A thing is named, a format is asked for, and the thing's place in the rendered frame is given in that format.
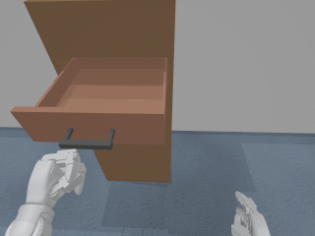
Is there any handle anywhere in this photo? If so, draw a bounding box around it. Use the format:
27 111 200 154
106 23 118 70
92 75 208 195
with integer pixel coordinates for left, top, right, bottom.
58 128 115 150

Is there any robot left forearm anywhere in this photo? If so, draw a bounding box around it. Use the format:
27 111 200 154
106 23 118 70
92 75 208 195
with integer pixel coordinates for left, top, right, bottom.
4 203 55 236

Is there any cabinet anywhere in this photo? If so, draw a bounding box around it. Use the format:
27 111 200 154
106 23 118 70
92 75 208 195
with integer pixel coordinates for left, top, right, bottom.
24 0 176 183

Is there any drawer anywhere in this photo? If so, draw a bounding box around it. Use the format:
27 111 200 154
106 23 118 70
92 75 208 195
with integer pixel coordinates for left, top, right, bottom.
10 57 167 146

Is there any robot right hand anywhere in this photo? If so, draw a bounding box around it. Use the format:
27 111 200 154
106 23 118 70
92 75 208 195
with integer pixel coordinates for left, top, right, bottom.
231 191 271 236

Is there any robot left hand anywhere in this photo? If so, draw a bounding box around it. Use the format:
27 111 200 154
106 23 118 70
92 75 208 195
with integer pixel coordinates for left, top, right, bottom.
26 148 87 208

